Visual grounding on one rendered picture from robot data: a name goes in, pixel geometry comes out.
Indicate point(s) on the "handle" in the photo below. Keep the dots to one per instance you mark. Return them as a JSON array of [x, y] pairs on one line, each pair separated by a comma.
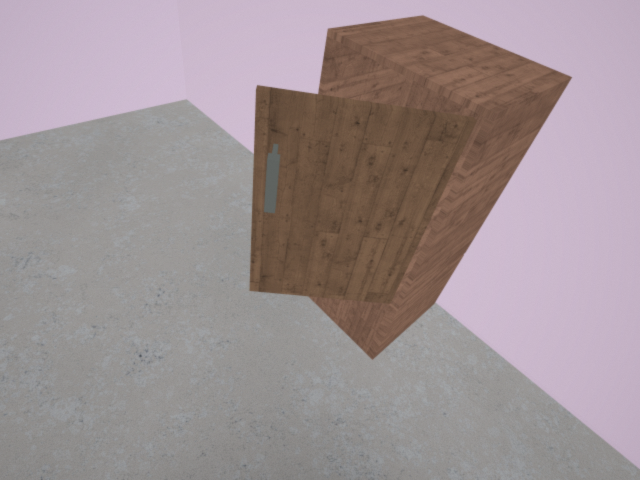
[[272, 173]]

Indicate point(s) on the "cupboard door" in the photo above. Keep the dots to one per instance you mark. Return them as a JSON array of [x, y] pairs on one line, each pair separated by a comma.
[[358, 184]]

